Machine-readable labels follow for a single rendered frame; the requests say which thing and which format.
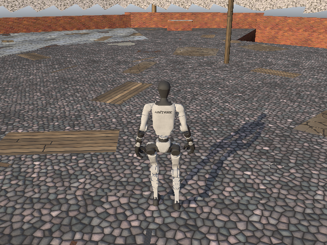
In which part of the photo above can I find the robot left upper arm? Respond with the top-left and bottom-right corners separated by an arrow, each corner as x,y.
139,103 -> 153,132

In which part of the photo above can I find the robot left forearm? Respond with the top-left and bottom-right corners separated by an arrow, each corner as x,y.
135,124 -> 145,147

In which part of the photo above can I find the robot left thigh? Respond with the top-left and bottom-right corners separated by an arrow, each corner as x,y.
146,142 -> 159,175

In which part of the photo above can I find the right robot foot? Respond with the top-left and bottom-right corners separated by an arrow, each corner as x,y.
173,202 -> 181,210

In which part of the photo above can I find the robot left hand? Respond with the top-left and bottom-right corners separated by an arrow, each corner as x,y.
135,146 -> 146,158

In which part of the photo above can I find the robot right hand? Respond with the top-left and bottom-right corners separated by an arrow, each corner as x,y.
183,143 -> 195,155

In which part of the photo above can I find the robot right upper arm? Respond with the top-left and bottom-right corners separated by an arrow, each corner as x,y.
174,103 -> 188,132

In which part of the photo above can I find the robot right forearm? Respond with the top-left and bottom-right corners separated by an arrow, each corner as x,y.
183,124 -> 194,145

